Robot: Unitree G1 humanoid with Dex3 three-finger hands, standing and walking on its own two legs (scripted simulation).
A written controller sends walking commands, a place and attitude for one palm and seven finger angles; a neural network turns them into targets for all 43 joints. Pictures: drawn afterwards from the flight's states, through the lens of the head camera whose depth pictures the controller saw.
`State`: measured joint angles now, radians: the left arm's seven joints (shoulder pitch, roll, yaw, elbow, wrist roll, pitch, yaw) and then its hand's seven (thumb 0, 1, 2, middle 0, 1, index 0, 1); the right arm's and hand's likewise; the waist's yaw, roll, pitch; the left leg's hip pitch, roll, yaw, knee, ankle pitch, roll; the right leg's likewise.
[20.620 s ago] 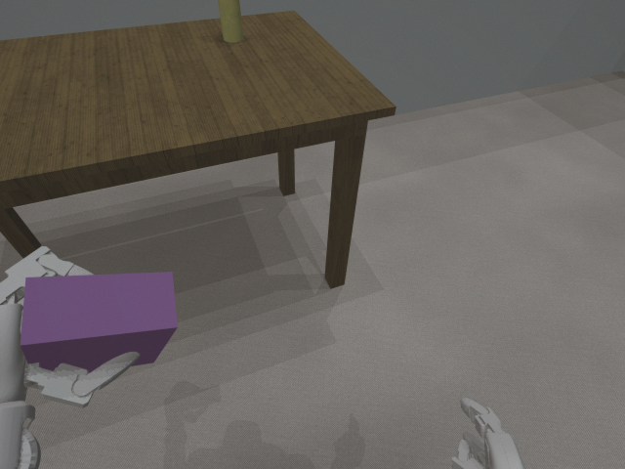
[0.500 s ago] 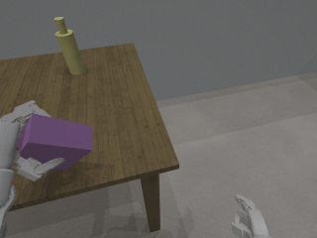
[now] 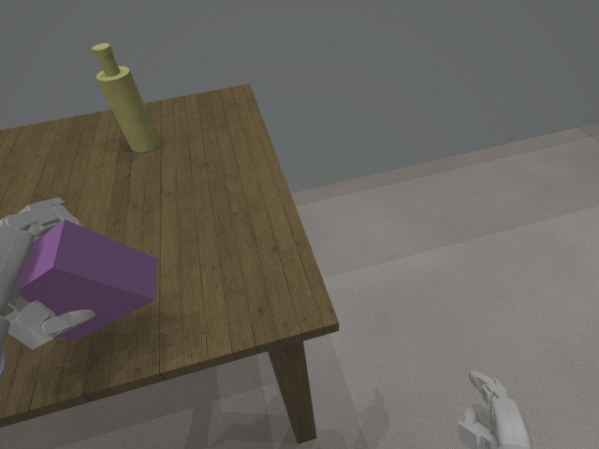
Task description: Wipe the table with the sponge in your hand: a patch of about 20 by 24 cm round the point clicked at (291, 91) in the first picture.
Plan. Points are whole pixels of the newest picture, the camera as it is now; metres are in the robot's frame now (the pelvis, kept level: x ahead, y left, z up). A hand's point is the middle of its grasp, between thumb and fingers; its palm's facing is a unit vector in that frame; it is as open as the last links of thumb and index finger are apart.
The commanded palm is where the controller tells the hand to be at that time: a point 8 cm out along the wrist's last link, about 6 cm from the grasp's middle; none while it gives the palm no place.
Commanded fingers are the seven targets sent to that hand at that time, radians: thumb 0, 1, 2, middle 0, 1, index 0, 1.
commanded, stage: turn the palm down, sponge in hand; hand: left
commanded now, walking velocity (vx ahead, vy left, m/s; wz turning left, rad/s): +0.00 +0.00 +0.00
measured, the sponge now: (87, 291) +0.23 +0.28 +0.14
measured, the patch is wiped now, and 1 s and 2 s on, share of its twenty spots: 0.00 0.00 0.00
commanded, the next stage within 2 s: move the sponge above the wiping area in 1.28 s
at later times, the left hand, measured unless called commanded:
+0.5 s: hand (27, 269) +0.22 +0.30 +0.20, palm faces +0.20 -0.22 -0.96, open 9.7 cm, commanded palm +0.17 +0.31 +0.26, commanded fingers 0.00 0.10 1.30 -1.20 -1.60 -1.20 -1.60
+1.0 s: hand (19, 276) +0.20 +0.29 +0.21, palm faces +0.17 -0.02 -0.98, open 9.7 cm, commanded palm +0.16 +0.29 +0.27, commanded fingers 0.00 0.10 1.30 -1.20 -1.60 -1.20 -1.60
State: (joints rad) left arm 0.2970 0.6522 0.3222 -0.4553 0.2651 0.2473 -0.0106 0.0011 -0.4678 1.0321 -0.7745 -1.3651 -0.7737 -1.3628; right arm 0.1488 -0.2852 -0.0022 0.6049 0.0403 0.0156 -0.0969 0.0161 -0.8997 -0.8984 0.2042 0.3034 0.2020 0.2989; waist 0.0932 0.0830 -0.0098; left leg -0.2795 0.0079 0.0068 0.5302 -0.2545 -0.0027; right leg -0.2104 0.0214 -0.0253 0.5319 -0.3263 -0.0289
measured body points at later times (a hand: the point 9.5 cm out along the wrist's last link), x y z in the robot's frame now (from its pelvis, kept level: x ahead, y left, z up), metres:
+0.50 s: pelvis -0.02 +0.03 +0.01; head -0.01 -0.01 +0.45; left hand +0.20 +0.31 +0.25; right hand +0.25 -0.16 -0.07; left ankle +0.02 +0.12 -0.73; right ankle -0.03 -0.10 -0.73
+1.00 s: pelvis -0.03 +0.01 +0.01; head -0.04 -0.04 +0.45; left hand +0.19 +0.29 +0.26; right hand +0.24 -0.17 -0.07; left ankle +0.02 +0.12 -0.73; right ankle -0.03 -0.10 -0.73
